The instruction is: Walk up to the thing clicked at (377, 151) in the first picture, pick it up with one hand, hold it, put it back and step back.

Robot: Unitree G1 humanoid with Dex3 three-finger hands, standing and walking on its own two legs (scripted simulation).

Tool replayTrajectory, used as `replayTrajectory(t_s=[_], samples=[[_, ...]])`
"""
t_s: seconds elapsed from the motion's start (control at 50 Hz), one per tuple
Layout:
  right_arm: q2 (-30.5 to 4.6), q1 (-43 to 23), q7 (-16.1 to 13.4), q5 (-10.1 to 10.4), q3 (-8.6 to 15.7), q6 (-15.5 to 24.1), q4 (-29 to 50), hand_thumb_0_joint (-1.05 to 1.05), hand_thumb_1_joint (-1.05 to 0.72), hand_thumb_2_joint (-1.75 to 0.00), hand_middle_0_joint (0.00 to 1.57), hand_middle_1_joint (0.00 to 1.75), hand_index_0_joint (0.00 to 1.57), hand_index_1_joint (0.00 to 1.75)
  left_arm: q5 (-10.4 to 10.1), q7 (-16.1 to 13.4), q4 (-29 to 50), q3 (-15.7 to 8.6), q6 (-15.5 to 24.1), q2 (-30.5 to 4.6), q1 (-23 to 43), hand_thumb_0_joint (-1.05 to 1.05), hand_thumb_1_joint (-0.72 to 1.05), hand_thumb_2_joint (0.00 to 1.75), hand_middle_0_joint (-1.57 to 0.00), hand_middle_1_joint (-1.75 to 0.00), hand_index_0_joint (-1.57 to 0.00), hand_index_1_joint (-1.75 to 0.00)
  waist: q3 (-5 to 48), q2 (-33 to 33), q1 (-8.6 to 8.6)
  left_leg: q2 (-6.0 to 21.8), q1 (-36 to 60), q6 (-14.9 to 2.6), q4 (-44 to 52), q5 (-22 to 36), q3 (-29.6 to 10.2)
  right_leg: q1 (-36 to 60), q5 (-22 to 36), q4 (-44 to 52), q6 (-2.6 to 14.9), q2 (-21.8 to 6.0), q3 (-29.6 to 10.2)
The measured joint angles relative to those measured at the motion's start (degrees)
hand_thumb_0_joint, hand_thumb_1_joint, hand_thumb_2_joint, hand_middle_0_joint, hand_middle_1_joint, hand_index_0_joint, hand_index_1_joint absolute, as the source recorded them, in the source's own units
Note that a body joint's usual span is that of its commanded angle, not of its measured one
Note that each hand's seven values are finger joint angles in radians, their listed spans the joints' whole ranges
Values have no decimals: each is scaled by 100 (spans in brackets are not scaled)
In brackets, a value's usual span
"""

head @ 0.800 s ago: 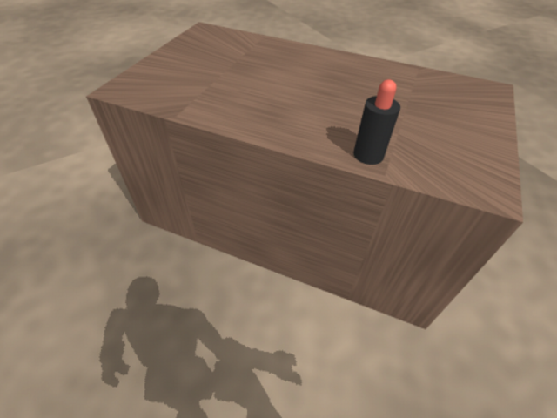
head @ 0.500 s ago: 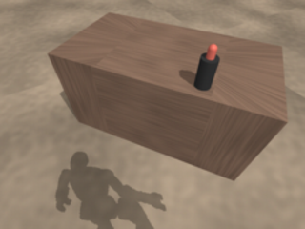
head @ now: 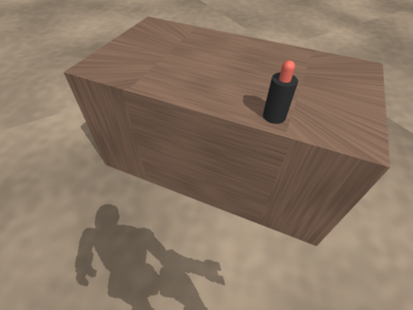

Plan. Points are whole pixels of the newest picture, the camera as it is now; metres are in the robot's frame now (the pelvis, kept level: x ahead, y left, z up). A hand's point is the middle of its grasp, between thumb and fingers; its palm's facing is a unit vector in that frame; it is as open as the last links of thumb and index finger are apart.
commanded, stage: stand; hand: left
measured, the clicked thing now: (281, 91) +0.79 -0.26 -0.02
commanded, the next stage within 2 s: walk up in 0.32 s
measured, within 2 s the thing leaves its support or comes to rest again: neither
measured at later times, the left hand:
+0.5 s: hand out of the picture +0.10 +0.25 -0.16, palm faces -0.12 -0.93 -0.34, open 7.4 cm
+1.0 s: hand (168, 276) +0.24 +0.10 -0.19, palm faces -0.29 -0.91 -0.29, open 7.4 cm
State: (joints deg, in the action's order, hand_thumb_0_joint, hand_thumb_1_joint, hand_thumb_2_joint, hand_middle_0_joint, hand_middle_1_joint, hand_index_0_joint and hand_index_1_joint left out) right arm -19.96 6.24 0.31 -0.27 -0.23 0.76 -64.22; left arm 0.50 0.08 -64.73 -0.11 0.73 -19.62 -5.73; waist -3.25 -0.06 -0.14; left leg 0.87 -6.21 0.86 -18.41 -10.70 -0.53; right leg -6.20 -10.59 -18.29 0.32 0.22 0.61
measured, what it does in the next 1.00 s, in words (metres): steps to the right, turning right: right foot, then left foot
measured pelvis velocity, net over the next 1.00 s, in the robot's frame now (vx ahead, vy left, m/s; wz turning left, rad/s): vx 0.13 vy -0.14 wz -0.30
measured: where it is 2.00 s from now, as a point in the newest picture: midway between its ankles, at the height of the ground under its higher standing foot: (268, 305)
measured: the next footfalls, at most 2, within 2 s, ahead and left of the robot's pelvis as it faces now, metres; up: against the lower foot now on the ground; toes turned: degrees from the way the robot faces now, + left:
right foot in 0.64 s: +0.13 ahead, -0.26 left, +0.00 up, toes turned -14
left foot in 0.96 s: +0.25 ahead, -0.07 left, +0.00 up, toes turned -12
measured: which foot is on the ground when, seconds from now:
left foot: down 0.00-0.66, up 0.68-0.94, down 0.96-1.00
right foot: down 0.00-0.36, up 0.38-0.62, down 0.64-0.98, up 1.00-1.00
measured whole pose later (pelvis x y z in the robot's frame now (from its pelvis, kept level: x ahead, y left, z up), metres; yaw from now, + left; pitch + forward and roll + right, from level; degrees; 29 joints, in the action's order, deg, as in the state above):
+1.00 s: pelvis +0.13 -0.14 -0.03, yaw -17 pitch -3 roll +0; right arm -22.0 17.7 0.7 -1.9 3.5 6.0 -49.7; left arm 1.3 3.9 -47.9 -4.1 -1.3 -23.1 -19.0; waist -4.9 -3.6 1.7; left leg 1.5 -19.7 -1.7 -38.0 -14.2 5.4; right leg -16.8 -22.9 -44.4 2.6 3.4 -4.7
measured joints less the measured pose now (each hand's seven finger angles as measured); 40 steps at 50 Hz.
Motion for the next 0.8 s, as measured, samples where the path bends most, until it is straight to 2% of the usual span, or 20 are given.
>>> replayTrajectory(t_s=[0.32,0.36,0.4,0.44,0.48,0.56,0.62,0.64,0.66,0.68,0.7,0.72,0.76,0.8], samples=[[9,12,-1,-7,-3,4,2,0,-90,-90,20,30,21,30,1,-3,-10,-4,-3,-14,-26,0,91,90,-20,-30,-20,-30,15,14,9,-6,38,-6,34,5,5,33,2,27,-6,-6,-5],[28,56,9,-58,122,78,164,0,-90,-90,20,30,21,30,105,141,262,-173,-115,-76,-169,0,91,90,-20,-30,-20,-30,6,-67,68,-13,-36,-63,-157,-132,147,-251,-364,-515,49,-11,-136],[37,139,-23,-93,268,217,387,0,-90,-90,20,30,21,30,199,286,467,-321,-270,-208,-329,0,91,90,-20,-30,-20,-30,-20,-183,105,9,-35,-76,-302,-272,371,-817,-986,-1769,46,-27,-222],[-14,279,-65,-115,369,305,564,0,-90,-90,20,30,21,30,237,403,589,-432,-403,-341,-445,0,91,90,-20,-30,-20,-30,-30,-231,52,91,4,-44,-362,-355,476,-1311,-1161,-2760,28,-56,-257],[-117,454,-93,-148,445,338,654,0,-90,-90,21,30,21,30,229,507,716,-523,-454,-463,-513,0,91,90,-20,-30,-20,-30,-59,-263,31,186,92,8,-376,-423,532,-1604,-1152,-3150,14,-182,-320],[-405,666,-88,-223,588,301,745,0,-90,-90,21,30,21,30,205,672,984,-636,-442,-618,-663,0,91,90,-20,-30,-20,-30,-177,-257,73,450,288,178,-581,-703,744,-1812,-983,-2689,-29,-565,-378],[-610,721,-73,-237,670,260,806,0,-90,-90,20,30,21,30,193,726,1084,-665,-390,-681,-745,0,91,90,-20,-30,-20,-30,-231,-201,49,702,302,313,-1062,-1115,861,-1700,-706,-2091,25,-715,-298],[-673,727,-69,-234,686,233,822,1,-90,-90,20,30,21,30,194,724,1101,-675,-352,-690,-775,0,91,90,-20,-30,-20,-30,-232,-153,41,825,259,293,-1337,-1328,875,-1637,-407,-1974,-21,-690,-215],[-753,713,-75,-237,703,194,829,1,-90,-90,20,30,21,30,196,705,1105,-688,-301,-652,-777,0,91,90,-20,-30,-20,-30,-270,1,14,1031,169,151,-1726,-1588,803,-1629,-270,-2102,-117,-553,-107],[-821,704,-94,-232,715,141,838,1,-90,-90,20,30,21,30,200,677,1139,-692,-241,-595,-778,0,91,90,-20,-30,-20,-30,-316,178,-12,1186,-17,-36,-2279,-1752,588,-1626,-407,-2302,-157,-392,19],[-839,691,-109,-199,709,76,846,1,-90,-90,20,30,21,30,195,637,1209,-690,-184,-543,-809,0,91,90,-20,-30,-20,-30,-323,246,9,1112,-288,-123,-2948,-1999,340,-1656,-567,-2467,-159,-294,65],[-818,657,-104,-170,687,19,856,1,-90,-90,20,30,21,30,180,604,1274,-678,-147,-487,-854,0,91,90,-20,-30,-20,-30,-327,229,65,899,-553,-147,-3560,-2186,195,-1660,-666,-2527,-134,-240,31],[-759,586,-59,-103,618,7,907,1,-90,-90,20,29,20,30,122,564,1366,-609,-147,-349,-953,0,91,90,-20,-30,-20,-30,-355,202,159,533,-1019,-170,-4342,-2167,182,-1514,-663,-2325,-16,-130,-54],[-673,573,-15,-21,532,97,1014,1,-90,-90,20,29,20,30,90,517,1430,-515,-152,-240,-1053,0,91,90,-20,-30,-20,-30,-370,195,191,355,-1395,-224,-4461,-1982,305,-1287,-543,-1954,67,-21,-85]])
